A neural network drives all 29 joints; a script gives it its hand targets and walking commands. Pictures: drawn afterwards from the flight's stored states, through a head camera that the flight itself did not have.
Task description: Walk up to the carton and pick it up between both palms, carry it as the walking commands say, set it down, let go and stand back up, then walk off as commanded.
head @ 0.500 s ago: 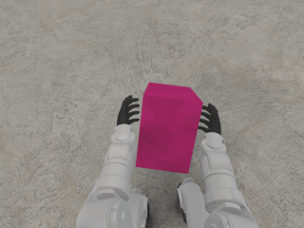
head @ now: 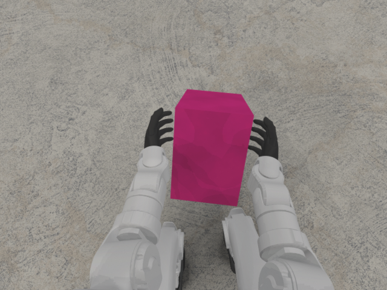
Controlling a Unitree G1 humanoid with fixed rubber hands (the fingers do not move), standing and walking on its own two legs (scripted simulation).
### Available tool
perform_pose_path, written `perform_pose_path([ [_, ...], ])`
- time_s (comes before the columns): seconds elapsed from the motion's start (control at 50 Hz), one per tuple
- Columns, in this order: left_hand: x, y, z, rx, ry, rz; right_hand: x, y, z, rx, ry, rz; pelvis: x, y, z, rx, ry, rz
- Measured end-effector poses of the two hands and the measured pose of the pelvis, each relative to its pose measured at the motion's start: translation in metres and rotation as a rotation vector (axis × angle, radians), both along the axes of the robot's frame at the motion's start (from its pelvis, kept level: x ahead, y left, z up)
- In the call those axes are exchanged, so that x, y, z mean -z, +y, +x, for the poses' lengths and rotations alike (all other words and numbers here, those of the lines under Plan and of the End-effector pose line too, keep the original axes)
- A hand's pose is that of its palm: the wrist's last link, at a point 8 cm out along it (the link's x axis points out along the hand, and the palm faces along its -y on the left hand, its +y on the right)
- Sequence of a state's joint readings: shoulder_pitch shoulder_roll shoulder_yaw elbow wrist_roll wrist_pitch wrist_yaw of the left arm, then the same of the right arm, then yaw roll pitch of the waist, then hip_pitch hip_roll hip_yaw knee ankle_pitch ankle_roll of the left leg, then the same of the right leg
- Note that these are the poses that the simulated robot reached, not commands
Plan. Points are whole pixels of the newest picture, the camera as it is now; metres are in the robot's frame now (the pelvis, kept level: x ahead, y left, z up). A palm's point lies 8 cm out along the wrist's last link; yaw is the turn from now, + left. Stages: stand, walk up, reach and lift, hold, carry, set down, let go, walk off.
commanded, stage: set down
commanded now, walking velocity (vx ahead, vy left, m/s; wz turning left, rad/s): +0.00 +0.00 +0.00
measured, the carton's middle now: (209, 141) +0.45 -0.04 -0.19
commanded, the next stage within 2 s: none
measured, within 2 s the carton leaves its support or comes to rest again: neither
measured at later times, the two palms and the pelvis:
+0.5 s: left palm (160, 142) +0.44 +0.08 -0.15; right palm (256, 154) +0.40 -0.15 -0.16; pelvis -0.02 +0.00 -0.07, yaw +2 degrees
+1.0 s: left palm (165, 144) +0.47 +0.08 -0.24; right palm (248, 155) +0.42 -0.15 -0.25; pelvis -0.03 +0.00 -0.14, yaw +3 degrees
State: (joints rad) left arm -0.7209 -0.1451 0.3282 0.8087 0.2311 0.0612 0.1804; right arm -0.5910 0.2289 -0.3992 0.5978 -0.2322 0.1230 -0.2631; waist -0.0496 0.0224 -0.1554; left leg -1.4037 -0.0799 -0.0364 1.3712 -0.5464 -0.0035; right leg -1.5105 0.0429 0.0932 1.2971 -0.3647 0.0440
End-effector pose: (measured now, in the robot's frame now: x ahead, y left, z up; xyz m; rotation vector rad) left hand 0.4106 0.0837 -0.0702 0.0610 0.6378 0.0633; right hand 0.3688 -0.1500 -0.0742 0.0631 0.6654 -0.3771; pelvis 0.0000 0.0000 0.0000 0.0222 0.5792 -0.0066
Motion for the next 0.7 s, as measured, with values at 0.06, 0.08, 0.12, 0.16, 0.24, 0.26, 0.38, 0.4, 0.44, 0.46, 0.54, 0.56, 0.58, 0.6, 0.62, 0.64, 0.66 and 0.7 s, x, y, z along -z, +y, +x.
perform_pose_path([
  [0.06,0.010,0.000,0.004,0.002,-0.004,0.009,0.010,0.000,0.005,0.001,-0.005,0.003,0.011,0.000,-0.003,-0.006,0.010,0.000],
  [0.08,0.013,0.000,0.005,0.003,-0.004,0.011,0.013,0.000,0.006,0.002,-0.007,0.005,0.014,0.000,-0.004,-0.006,0.014,0.000],
  [0.12,0.019,0.000,0.009,0.006,-0.006,0.011,0.020,0.000,0.009,0.004,-0.009,0.004,0.021,0.000,-0.007,-0.006,0.020,0.000],
  [0.16,0.026,-0.001,0.012,0.011,-0.004,0.009,0.026,-0.001,0.010,0.004,-0.007,-0.001,0.027,0.000,-0.009,-0.005,0.023,0.002],
  [0.24,0.039,-0.002,0.017,0.018,0.008,0.011,0.040,-0.001,0.013,0.003,0.007,-0.003,0.039,0.000,-0.012,-0.005,0.036,0.003],
  [0.26,0.042,-0.002,0.018,0.018,0.009,0.012,0.044,-0.001,0.014,0.004,0.008,-0.002,0.041,0.001,-0.012,-0.007,0.041,0.003],
  [0.38,0.061,-0.001,0.025,0.017,0.008,0.006,0.063,-0.001,0.022,-0.002,0.008,-0.003,0.058,0.002,-0.015,-0.015,0.064,0.003],
  [0.4,0.064,-0.001,0.027,0.018,0.009,0.007,0.067,-0.001,0.023,-0.003,0.011,-0.004,0.060,0.003,-0.016,-0.017,0.068,0.003],
  [0.44,0.071,-0.001,0.030,0.024,0.012,0.011,0.074,-0.001,0.025,-0.004,0.017,-0.004,0.065,0.003,-0.017,-0.021,0.078,0.001],
  [0.46,0.073,-0.001,0.031,0.026,0.012,0.013,0.077,-0.001,0.025,-0.003,0.018,-0.002,0.068,0.004,-0.017,-0.023,0.083,0.000],
  [0.54,0.086,-0.001,0.036,0.025,0.015,0.010,0.091,-0.001,0.028,-0.004,0.027,-0.002,0.078,0.005,-0.019,-0.031,0.097,-0.002],
  [0.56,0.090,-0.001,0.036,0.027,0.019,0.011,0.095,-0.001,0.029,-0.004,0.032,-0.001,0.080,0.005,-0.020,-0.033,0.101,-0.003],
  [0.58,0.094,-0.001,0.037,0.029,0.022,0.013,0.098,-0.001,0.031,-0.008,0.036,-0.004,0.083,0.005,-0.020,-0.035,0.105,-0.003],
  [0.6,0.098,-0.001,0.037,0.031,0.025,0.014,0.102,-0.002,0.032,-0.010,0.040,-0.006,0.085,0.005,-0.020,-0.038,0.110,-0.004],
  [0.62,0.102,-0.002,0.038,0.033,0.027,0.014,0.105,-0.002,0.032,-0.012,0.042,-0.006,0.087,0.005,-0.021,-0.040,0.114,-0.005],
  [0.64,0.106,-0.002,0.039,0.036,0.027,0.015,0.109,-0.002,0.033,-0.012,0.044,-0.007,0.090,0.005,-0.021,-0.042,0.118,-0.006],
  [0.66,0.110,-0.002,0.040,0.037,0.028,0.015,0.112,-0.003,0.034,-0.012,0.044,-0.008,0.093,0.005,-0.021,-0.044,0.122,-0.008],
  [0.7,0.118,-0.003,0.042,0.036,0.029,0.010,0.118,-0.004,0.036,-0.014,0.045,-0.011,0.098,0.005,-0.022,-0.046,0.127,-0.009],
])
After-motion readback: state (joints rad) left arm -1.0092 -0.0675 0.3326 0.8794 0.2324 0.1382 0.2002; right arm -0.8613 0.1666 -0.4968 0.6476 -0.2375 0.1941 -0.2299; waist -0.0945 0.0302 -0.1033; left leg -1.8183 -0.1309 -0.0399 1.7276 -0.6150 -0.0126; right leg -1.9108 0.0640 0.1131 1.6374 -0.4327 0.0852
